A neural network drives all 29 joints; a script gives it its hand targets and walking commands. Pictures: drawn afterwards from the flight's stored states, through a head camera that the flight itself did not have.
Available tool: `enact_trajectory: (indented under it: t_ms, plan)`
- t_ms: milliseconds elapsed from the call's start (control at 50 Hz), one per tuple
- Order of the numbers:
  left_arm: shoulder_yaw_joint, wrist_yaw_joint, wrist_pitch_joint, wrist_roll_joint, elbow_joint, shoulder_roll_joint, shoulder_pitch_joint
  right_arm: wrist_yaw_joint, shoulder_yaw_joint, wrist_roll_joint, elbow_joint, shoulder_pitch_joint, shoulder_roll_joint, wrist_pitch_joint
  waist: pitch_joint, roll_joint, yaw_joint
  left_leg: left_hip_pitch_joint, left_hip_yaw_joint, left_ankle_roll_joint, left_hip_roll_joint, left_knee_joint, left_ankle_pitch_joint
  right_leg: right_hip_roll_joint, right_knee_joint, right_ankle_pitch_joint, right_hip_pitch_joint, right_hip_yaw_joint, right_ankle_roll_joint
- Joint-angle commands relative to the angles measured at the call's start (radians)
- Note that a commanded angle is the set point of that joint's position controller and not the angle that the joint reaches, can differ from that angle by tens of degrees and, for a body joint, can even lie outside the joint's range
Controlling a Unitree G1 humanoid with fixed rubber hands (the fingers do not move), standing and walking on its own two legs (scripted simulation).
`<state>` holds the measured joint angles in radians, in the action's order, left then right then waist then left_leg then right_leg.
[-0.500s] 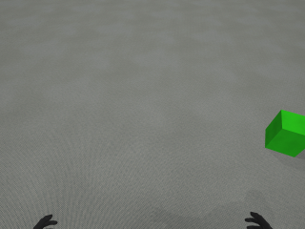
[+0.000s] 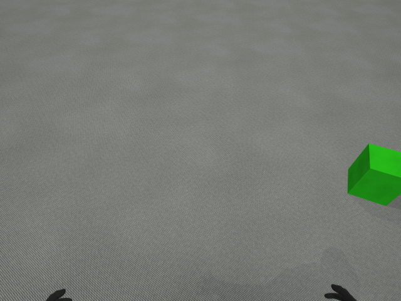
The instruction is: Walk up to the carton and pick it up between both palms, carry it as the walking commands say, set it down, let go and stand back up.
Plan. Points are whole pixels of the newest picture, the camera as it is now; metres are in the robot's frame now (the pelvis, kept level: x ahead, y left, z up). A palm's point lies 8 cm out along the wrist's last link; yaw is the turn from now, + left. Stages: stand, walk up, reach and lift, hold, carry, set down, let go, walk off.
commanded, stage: walk up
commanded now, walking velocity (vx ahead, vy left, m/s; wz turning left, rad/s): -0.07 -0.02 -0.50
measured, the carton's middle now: (377, 174) +0.86 -1.06 -0.66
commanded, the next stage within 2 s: none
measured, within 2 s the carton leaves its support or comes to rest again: neither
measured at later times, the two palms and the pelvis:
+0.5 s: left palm out of the picture +0.09 +0.16 -0.13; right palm out of the picture -0.03 -0.36 -0.15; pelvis -0.05 -0.08 -0.02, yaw -16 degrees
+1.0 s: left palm (176, 273) +0.20 +0.05 -0.12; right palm out of the picture -0.18 -0.33 -0.12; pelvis -0.06 -0.09 +0.00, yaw -29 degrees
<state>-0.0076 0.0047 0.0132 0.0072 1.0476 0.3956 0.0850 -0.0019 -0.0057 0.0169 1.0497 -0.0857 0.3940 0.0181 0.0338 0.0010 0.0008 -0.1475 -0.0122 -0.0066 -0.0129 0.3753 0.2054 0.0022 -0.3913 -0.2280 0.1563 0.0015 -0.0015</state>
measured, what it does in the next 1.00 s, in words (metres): steps to the right, turning right: left foot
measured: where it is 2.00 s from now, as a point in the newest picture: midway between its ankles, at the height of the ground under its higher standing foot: outside the picture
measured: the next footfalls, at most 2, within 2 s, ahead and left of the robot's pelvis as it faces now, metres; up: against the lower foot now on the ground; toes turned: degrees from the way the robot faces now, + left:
left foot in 0.76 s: -0.01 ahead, +0.04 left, +0.00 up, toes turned -16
right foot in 1.16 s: -0.11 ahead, -0.25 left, +0.00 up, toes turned -33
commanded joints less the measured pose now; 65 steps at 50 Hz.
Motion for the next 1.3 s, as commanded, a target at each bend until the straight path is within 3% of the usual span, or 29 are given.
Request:
enact_trajectory:
  t_ms: [0,20,40,60,100,200,220,240,260,280,300,380,520,620,700,720,740,760,800,840,900,960,1040,1100,1140,1160,1180,1220,1280]
  plan:
    - [-0.031,0.024,-0.047,0.006,-0.105,0.057,-0.066,0.034,-0.063,0.006,-0.062,-0.042,0.163,-0.036,0.048,0.13,-0.046,0.036,0.109,0.045,-0.259,0.086,-0.205,0.051,-0.277,0.2,0.339,-0.076,-0.023]
    - [-0.044,0.024,-0.062,-0.004,-0.116,0.029,-0.054,0.047,-0.07,-0.005,-0.083,-0.059,0.168,-0.046,-0.009,0.168,-0.047,-0.006,0.149,0.106,-0.344,0.091,-0.51,0.02,-0.492,0.123,0.316,-0.019,0.011]
    - [-0.061,0.02,-0.078,-0.003,-0.135,0.018,-0.038,0.051,-0.065,-0.01,-0.101,-0.067,0.159,-0.047,-0.035,0.213,-0.036,-0.027,0.207,0.167,-0.437,0.076,-0.728,-0.002,-0.677,-0.261,0.368,-0.009,0.033]
    - [-0.07,0.017,-0.086,0.003,-0.141,0.012,-0.019,0.055,-0.056,-0.013,-0.103,-0.022,0.139,-0.044,-0.074,0.158,-0.018,-0.044,0.161,0.181,-0.457,0.104,-0.739,0.037,-0.79,-0.313,0.385,-0.011,0.046]
    - [-0.073,0.023,-0.115,0.012,-0.17,-0.004,-0.004,0.053,-0.039,0.0,-0.129,0.028,0.103,-0.048,-0.051,0.139,0.007,-0.13,0.067,0.135,-0.412,0.117,-0.595,0.052,-0.804,-0.272,0.381,-0.005,0.046]
    - [-0.073,0.031,-0.111,0.01,-0.192,-0.022,0.074,0.041,-0.048,0.013,-0.13,0.032,0.121,-0.046,-0.13,0.204,0.028,-0.162,-0.045,0.066,-0.336,0.213,-0.318,0.03,-0.369,-0.161,0.121,0.109,0.027]
    - [-0.075,0.027,-0.102,0.008,-0.159,-0.02,0.162,0.039,-0.046,0.017,-0.131,0.043,0.107,-0.05,-0.152,0.122,0.073,-0.215,-0.081,0.046,-0.294,0.337,-0.218,0.005,-0.24,-0.094,0.017,0.14,0.018]
    - [-0.088,0.02,-0.089,0.023,-0.141,0.027,0.214,0.032,-0.021,0.017,-0.153,0.012,0.039,-0.054,-0.12,-0.143,0.093,-0.392,-0.142,0.011,-0.177,0.618,0.14,0.113,-0.104,0.068,-0.076,-0.017,-0.02]
    - [-0.114,0.003,-0.077,0.034,-0.175,0.156,0.221,0.037,-0.001,0.013,-0.222,0.01,-0.041,-0.063,-0.125,-0.399,0.065,-0.611,-0.094,-0.054,-0.052,0.847,0.511,0.429,-0.049,0.476,-0.065,-0.478,-0.123]
    - [-0.117,-0.004,-0.079,0.018,-0.206,0.182,0.269,0.052,-0.014,0.003,-0.227,0.049,-0.012,-0.08,-0.176,-0.309,0.09,-0.566,-0.003,-0.062,-0.075,0.935,0.5,0.442,-0.016,0.488,-0.031,-0.554,-0.184]
    - [-0.112,-0.011,-0.079,0.019,-0.229,0.148,0.216,0.049,-0.015,-0.001,-0.215,0.046,-0.002,-0.081,-0.168,-0.232,0.055,-0.539,0.017,-0.06,-0.085,0.948,0.435,0.394,-0.006,0.272,0.022,-0.516,-0.175]
    - [-0.105,-0.019,-0.076,0.026,-0.285,0.047,0.091,0.035,-0.019,-0.006,-0.17,-0.022,-0.014,-0.082,-0.108,-0.175,-0.006,-0.44,-0.022,-0.055,-0.068,0.896,0.242,0.238,0.018,0.017,0.147,-0.327,-0.124]
    - [-0.115,-0.02,-0.075,0.031,-0.3,0.049,0.194,0.026,-0.024,-0.008,-0.2,-0.025,-0.017,-0.085,-0.057,-0.131,0.018,-0.397,-0.023,-0.063,-0.041,0.606,0.221,0.215,0.14,-0.229,0.064,-0.402,-0.117]
    - [-0.112,-0.009,-0.087,0.039,-0.323,0.055,0.158,0.029,-0.031,-0.012,-0.212,-0.103,-0.019,-0.086,-0.049,-0.143,-0.009,-0.226,-0.06,-0.051,0.0,0.399,0.247,0.181,0.2,-0.235,0.154,-0.399,-0.11]
    - [-0.094,0.003,-0.087,0.028,-0.347,0.041,0.082,0.051,-0.043,-0.013,-0.176,-0.313,-0.036,-0.074,-0.087,-0.15,-0.099,0.137,-0.119,0.002,0.021,-0.007,0.124,0.087,0.132,-0.04,0.312,-0.301,0.0]
    - [-0.083,0.008,-0.08,0.028,-0.357,0.004,0.092,0.059,-0.055,-0.006,-0.165,-0.371,-0.008,-0.065,-0.109,-0.085,-0.109,0.271,-0.054,0.035,-0.067,-0.114,0.111,0.029,0.032,-0.044,0.399,-0.233,0.054]
    - [-0.07,0.012,-0.074,0.032,-0.36,-0.059,0.132,0.064,-0.072,0.005,-0.173,-0.363,0.061,-0.059,-0.074,0.175,-0.081,0.287,0.21,0.076,-0.301,-0.197,0.166,-0.06,-0.253,-0.225,0.534,-0.145,0.046]
    - [-0.079,0.012,-0.076,0.05,-0.396,-0.049,0.072,0.062,-0.086,-0.002,-0.23,-0.233,0.154,-0.055,0.018,0.279,-0.062,0.114,0.352,0.177,-0.543,-0.204,0.077,-0.037,-0.534,-0.266,0.653,-0.014,0.049]
    - [-0.102,0.027,-0.083,0.046,-0.368,-0.025,0.049,0.048,-0.058,0.0,-0.276,-0.124,0.052,-0.038,0.042,0.093,-0.006,-0.075,0.164,0.164,-0.449,-0.14,-0.124,0.035,-0.778,-0.177,0.532,-0.044,0.051]
    - [-0.095,0.045,-0.085,0.044,-0.351,-0.032,0.065,0.051,-0.052,0.009,-0.291,-0.117,0.016,-0.025,0.014,0.104,0.008,-0.067,0.025,0.126,-0.344,-0.083,-0.319,0.031,-0.858,-0.097,0.5,0.001,0.065]
    - [-0.074,0.058,-0.083,0.029,-0.382,-0.058,-0.002,0.047,-0.058,0.017,-0.246,-0.235,0.025,-0.019,-0.015,0.143,-0.043,0.056,-0.056,0.096,-0.307,-0.017,-0.528,0.045,-0.667,-0.083,0.511,0.052,0.069]
    - [-0.063,0.062,-0.078,0.014,-0.406,-0.078,-0.077,0.041,-0.074,0.03,-0.217,-0.307,0.051,-0.019,-0.031,0.213,-0.099,0.119,-0.073,0.096,-0.303,-0.002,-0.616,0.02,-0.452,-0.105,0.405,0.087,0.047]
    - [-0.097,0.052,-0.069,0.035,-0.272,-0.043,-0.031,0.038,-0.145,0.06,-0.137,-0.286,0.13,-0.02,-0.048,0.263,-0.077,0.14,-0.038,0.094,-0.362,0.045,-0.771,-0.027,-0.296,-0.169,0.29,0.099,0.019]
    - [-0.068,0.072,-0.094,-0.001,-0.306,-0.07,-0.002,0.068,-0.149,0.008,-0.145,-0.326,0.155,-0.047,-0.058,0.201,-0.045,0.166,0.108,0.111,-0.463,0.104,-0.866,-0.014,-0.21,-0.194,0.27,0.057,0.013]
    - [-0.066,0.068,-0.082,0.017,-0.261,-0.057,0.126,0.061,-0.142,0.014,-0.161,-0.253,0.149,-0.05,-0.128,0.184,0.05,0.027,-0.007,0.043,-0.373,0.228,-0.657,-0.018,0.027,-0.013,-0.028,0.058,-0.023]
    - [-0.083,0.061,-0.07,0.034,-0.234,-0.008,0.173,0.051,-0.111,0.023,-0.18,-0.269,0.063,-0.053,-0.139,-0.019,0.087,-0.198,-0.11,-0.009,-0.222,0.419,-0.186,0.091,0.055,0.336,-0.224,-0.017,-0.054]
    - [-0.097,0.054,-0.072,0.045,-0.213,0.067,0.225,0.055,-0.088,0.017,-0.238,-0.216,0.002,-0.076,-0.138,-0.284,0.12,-0.401,-0.149,-0.043,-0.066,0.606,0.48,0.292,0.004,0.705,-0.223,-0.193,-0.142]
    - [-0.086,0.032,-0.064,0.024,-0.221,0.051,0.193,0.062,-0.082,0.007,-0.247,-0.176,-0.013,-0.092,-0.094,-0.159,0.044,-0.423,-0.027,-0.023,-0.078,0.8,0.478,0.28,-0.038,0.871,-0.147,-0.187,-0.16]
    - [-0.072,0.016,-0.06,0.026,-0.241,-0.007,0.111,0.057,-0.085,0.0,-0.211,-0.22,0.0,-0.097,-0.09,-0.13,0.017,-0.41,-0.058,-0.012,-0.053,0.86,0.304,0.198,-0.018,0.755,-0.109,-0.104,-0.165]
